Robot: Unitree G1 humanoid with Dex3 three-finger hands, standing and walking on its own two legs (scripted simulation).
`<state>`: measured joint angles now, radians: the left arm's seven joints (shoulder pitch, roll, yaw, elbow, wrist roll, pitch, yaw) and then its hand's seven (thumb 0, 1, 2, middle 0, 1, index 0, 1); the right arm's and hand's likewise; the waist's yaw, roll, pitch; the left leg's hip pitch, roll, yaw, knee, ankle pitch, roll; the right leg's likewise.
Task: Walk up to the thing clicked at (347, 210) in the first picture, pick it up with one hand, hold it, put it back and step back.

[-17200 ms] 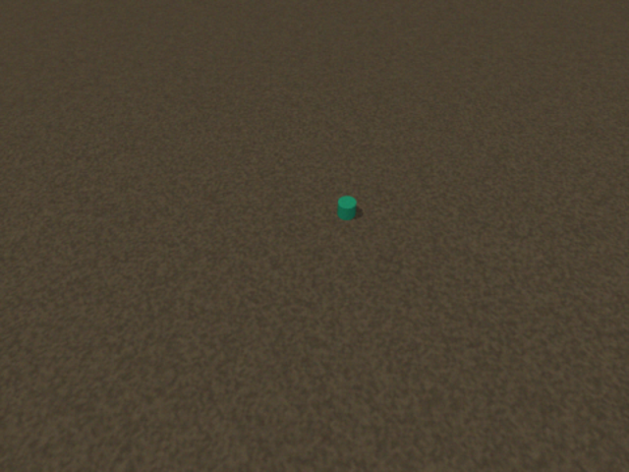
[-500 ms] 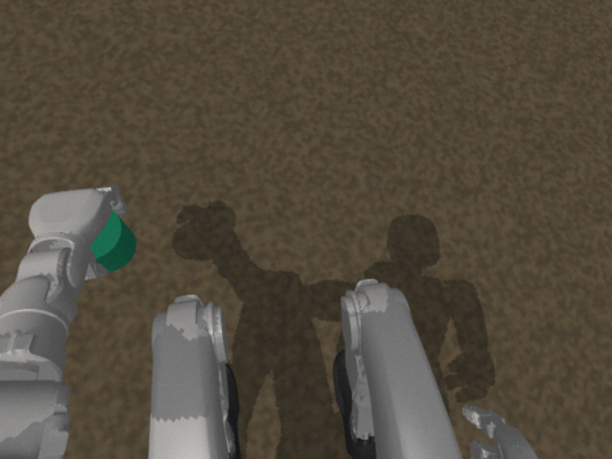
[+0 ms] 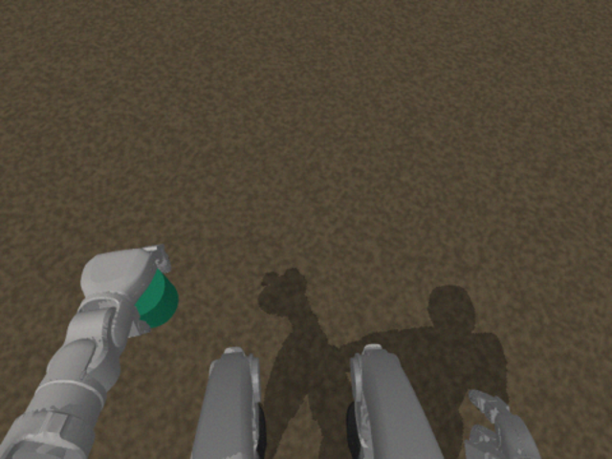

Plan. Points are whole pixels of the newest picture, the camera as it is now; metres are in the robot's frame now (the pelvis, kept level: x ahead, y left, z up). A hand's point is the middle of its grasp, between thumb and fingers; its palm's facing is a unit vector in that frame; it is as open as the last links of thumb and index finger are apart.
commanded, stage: lift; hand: left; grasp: from above
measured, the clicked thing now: (144, 296) +0.36 +0.25 -0.12
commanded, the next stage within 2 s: hold in 0.70 s
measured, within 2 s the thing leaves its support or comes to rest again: neither
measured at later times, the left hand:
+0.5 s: hand (105, 260) +0.35 +0.23 +0.04, palm faces -0.46 -0.09 -0.89, open 10.6 cm
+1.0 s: hand (86, 222) +0.37 +0.23 +0.10, palm faces -0.46 -0.07 -0.89, open 10.7 cm
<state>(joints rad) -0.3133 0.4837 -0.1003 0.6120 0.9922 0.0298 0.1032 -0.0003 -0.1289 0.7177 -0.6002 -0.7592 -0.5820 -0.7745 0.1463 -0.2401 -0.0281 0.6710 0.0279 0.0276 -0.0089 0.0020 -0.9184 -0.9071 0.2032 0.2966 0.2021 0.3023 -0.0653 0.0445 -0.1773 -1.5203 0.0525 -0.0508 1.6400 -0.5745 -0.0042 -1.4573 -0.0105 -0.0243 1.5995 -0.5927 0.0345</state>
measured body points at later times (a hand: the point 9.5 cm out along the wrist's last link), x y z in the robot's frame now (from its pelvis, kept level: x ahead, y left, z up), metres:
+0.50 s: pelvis +0.04 +0.00 +0.14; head +0.11 +0.01 +0.58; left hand +0.37 +0.23 +0.10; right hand +0.13 -0.27 +0.02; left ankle +0.08 +0.12 -0.53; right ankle +0.08 -0.14 -0.53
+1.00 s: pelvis +0.07 +0.00 +0.18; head +0.11 -0.01 +0.63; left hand +0.39 +0.23 +0.16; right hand +0.17 -0.26 +0.06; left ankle +0.08 +0.12 -0.53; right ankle +0.08 -0.14 -0.53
